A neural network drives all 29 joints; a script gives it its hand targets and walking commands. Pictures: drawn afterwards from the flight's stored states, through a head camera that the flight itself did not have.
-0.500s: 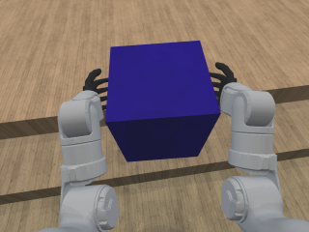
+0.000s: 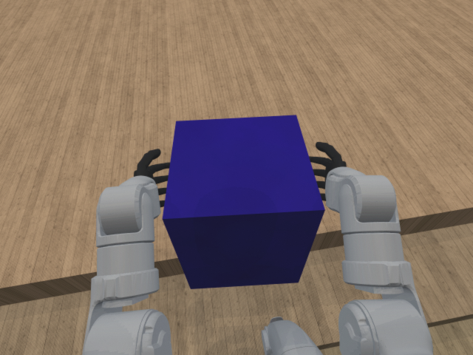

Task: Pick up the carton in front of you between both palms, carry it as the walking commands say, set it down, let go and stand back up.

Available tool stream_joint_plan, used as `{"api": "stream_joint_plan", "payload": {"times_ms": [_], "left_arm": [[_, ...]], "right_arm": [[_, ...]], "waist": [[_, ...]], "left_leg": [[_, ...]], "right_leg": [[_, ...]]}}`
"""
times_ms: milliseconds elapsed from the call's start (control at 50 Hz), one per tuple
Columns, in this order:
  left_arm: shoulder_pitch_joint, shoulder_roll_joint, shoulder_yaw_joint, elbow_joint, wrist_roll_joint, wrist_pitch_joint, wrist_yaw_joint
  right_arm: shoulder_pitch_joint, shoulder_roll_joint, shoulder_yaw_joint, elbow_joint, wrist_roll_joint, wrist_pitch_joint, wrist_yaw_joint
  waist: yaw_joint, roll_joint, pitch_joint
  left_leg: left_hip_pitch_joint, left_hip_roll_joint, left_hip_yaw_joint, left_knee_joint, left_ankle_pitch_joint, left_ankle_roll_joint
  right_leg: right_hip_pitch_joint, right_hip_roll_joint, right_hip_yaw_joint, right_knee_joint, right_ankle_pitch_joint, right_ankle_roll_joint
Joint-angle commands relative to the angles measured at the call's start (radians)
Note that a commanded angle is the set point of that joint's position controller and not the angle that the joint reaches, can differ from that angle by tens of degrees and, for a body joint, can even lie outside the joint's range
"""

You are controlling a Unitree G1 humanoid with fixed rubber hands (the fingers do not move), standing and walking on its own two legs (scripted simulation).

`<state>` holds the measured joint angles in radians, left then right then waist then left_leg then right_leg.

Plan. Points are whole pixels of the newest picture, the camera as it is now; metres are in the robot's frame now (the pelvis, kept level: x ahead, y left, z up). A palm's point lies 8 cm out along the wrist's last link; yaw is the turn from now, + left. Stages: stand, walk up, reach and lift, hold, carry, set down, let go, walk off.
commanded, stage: carry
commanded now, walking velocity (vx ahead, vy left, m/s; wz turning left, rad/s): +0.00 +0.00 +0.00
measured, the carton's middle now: (240, 206) +0.37 -0.04 +0.01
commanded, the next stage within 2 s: none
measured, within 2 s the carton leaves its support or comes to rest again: neither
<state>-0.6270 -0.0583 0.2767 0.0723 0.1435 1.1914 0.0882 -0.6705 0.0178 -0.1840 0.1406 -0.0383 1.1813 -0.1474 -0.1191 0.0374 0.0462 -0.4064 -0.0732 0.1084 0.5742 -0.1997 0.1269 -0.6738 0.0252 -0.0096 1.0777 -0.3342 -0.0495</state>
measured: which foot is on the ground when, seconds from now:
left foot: down 0.00-1.00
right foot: down 0.00-1.00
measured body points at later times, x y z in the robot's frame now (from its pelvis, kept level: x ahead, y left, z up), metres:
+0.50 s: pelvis +0.06 -0.04 +0.01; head +0.03 -0.04 +0.46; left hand +0.40 +0.13 +0.13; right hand +0.42 -0.18 +0.13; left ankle +0.04 +0.04 -0.73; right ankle +0.03 -0.11 -0.73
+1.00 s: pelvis +0.04 -0.02 +0.01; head +0.01 -0.02 +0.46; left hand +0.38 +0.15 +0.13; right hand +0.40 -0.16 +0.14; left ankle +0.04 +0.04 -0.73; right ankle +0.03 -0.11 -0.73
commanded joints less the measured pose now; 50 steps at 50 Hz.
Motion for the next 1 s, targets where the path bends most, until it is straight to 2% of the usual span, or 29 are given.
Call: {"api": "stream_joint_plan", "payload": {"times_ms": [0, 20, 40, 60, 80, 100, 120, 140, 160, 180, 220, 260, 300, 380, 500, 560, 700, 980], "left_arm": [[-0.628, -1.001, -0.647, -0.025, -0.371, -0.029, -0.197], [-0.664, -0.984, -0.647, -0.028, -0.367, -0.029, -0.189], [-0.68, -0.985, -0.65, -0.034, -0.38, -0.023, -0.183], [-0.681, -0.993, -0.661, -0.029, -0.395, -0.013, -0.182], [-0.682, -0.994, -0.661, -0.017, -0.403, -0.002, -0.183], [-0.684, -0.973, -0.649, 0.013, -0.398, 0.008, -0.18], [-0.675, -0.958, -0.648, 0.044, -0.406, 0.017, -0.183], [-0.678, -0.966, -0.643, 0.059, -0.424, 0.024, -0.191], [-0.709, -0.976, -0.635, 0.058, -0.443, 0.029, -0.199], [-0.75, -0.983, -0.627, 0.053, -0.46, 0.034, -0.207], [-0.812, -1.001, -0.623, 0.052, -0.489, 0.043, -0.214], [-0.85, -1.02, -0.613, 0.049, -0.506, 0.05, -0.214], [-0.859, -1.041, -0.601, 0.061, -0.511, 0.052, -0.213], [-0.82, -1.078, -0.569, 0.099, -0.492, 0.041, -0.216], [-0.867, -1.108, -0.612, 0.0, -0.503, 0.011, -0.204], [-0.829, -1.087, -0.628, -0.027, -0.499, 0.017, -0.189], [-0.751, -1.06, -0.631, 0.019, -0.475, 0.025, -0.201], [-0.775, -1.073, -0.626, 0.045, -0.49, 0.015, -0.213]], "right_arm": [[-0.732, 1.205, 0.657, -0.084, 0.487, -0.009, 0.316], [-0.745, 1.209, 0.645, -0.064, 0.483, -0.001, 0.318], [-0.727, 1.188, 0.628, -0.044, 0.475, 0.004, 0.318], [-0.686, 1.157, 0.6, -0.02, 0.46, 0.008, 0.318], [-0.647, 1.129, 0.578, 0.017, 0.44, 0.014, 0.317], [-0.61, 1.114, 0.556, 0.054, 0.42, 0.026, 0.313], [-0.588, 1.095, 0.532, 0.076, 0.403, 0.034, 0.306], [-0.589, 1.067, 0.502, 0.078, 0.38, 0.04, 0.296], [-0.616, 1.048, 0.477, 0.075, 0.361, 0.047, 0.288], [-0.646, 1.037, 0.46, 0.076, 0.352, 0.054, 0.282], [-0.682, 1.023, 0.446, 0.076, 0.344, 0.066, 0.273], [-0.706, 1.026, 0.435, 0.073, 0.344, 0.072, 0.267], [-0.723, 1.038, 0.429, 0.071, 0.349, 0.076, 0.264], [-0.715, 1.089, 0.43, 0.087, 0.357, 0.064, 0.272], [-0.814, 1.151, 0.51, -0.043, 0.418, 0.03, 0.273], [-0.795, 1.138, 0.537, -0.083, 0.431, 0.033, 0.264], [-0.72, 1.104, 0.54, -0.051, 0.408, 0.037, 0.274], [-0.722, 1.094, 0.522, -0.031, 0.389, 0.027, 0.272]], "waist": [[0.076, 0.093, -0.639], [0.089, 0.069, -0.637], [0.085, 0.097, -0.659], [0.078, 0.118, -0.662], [0.083, 0.104, -0.644], [0.078, -0.001, -0.606], [0.087, -0.065, -0.625], [0.109, -0.084, -0.608], [0.122, -0.088, -0.577], [0.121, -0.079, -0.541], [0.111, -0.066, -0.499], [0.11, -0.062, -0.494], [0.114, -0.063, -0.495], [0.114, -0.062, -0.5], [0.113, -0.041, -0.516], [0.114, -0.036, -0.543], [0.112, -0.032, -0.53], [0.113, -0.022, -0.482]], "left_leg": [[0.374, 0.247, -0.165, -0.062, 1.076, 0.07], [0.464, 0.207, -0.128, -0.015, 1.128, 0.031], [0.534, 0.196, -0.145, 0.015, 1.113, 0.018], [0.561, 0.197, -0.178, 0.013, 0.967, 0.018], [0.503, 0.201, -0.207, 0.021, 0.693, 0.005], [0.307, 0.193, -0.194, 0.029, 0.328, -0.032], [0.161, 0.186, -0.192, -0.008, 0.085, -0.055], [0.095, 0.171, -0.178, -0.036, 0.001, -0.054], [0.119, 0.155, -0.161, -0.044, 0.002, -0.044], [0.157, 0.147, -0.151, -0.045, 0.042, -0.033], [0.221, 0.159, -0.157, -0.045, 0.169, -0.017], [0.235, 0.175, -0.169, -0.031, 0.222, -0.006], [0.239, 0.182, -0.177, -0.034, 0.244, 0.001], [0.233, 0.183, -0.194, -0.053, 0.207, 0.005], [0.258, 0.193, -0.219, -0.08, 0.229, 0.015], [0.283, 0.198, -0.224, -0.087, 0.261, 0.019], [0.306, 0.214, -0.228, -0.089, 0.379, 0.013], [0.316, 0.216, -0.243, -0.133, 0.352, 0.011]], "right_leg": [[0.305, 0.025, -0.077, -0.352, 0.192, -0.011], [0.322, 0.041, -0.089, -0.5, 0.281, -0.013], [0.381, 0.036, -0.107, -0.678, 0.368, 0.005], [0.462, -0.005, -0.09, -0.798, 0.435, 0.018], [0.57, -0.077, -0.028, -0.863, 0.516, 0.014], [0.744, -0.17, 0.047, -0.722, 0.923, -0.018], [0.866, -0.269, 0.104, -0.585, 1.215, -0.084], [0.865, -0.288, 0.12, -0.585, 1.247, -0.117], [0.802, -0.279, 0.123, -0.6, 1.21, -0.109], [0.73, -0.265, 0.119, -0.612, 1.158, -0.085], [0.632, -0.228, 0.098, -0.624, 0.984, -0.037], [0.608, -0.213, 0.087, -0.633, 0.855, -0.019], [0.612, -0.207, 0.083, -0.627, 0.788, -0.021], [0.629, -0.198, 0.071, -0.626, 0.696, -0.032], [0.624, -0.175, 0.051, -0.626, 0.502, -0.053], [0.631, -0.168, 0.047, -0.621, 0.455, -0.062], [0.607, -0.165, 0.039, -0.609, 0.44, -0.064], [0.538, -0.156, 0.039, -0.637, 0.252, -0.064]]}}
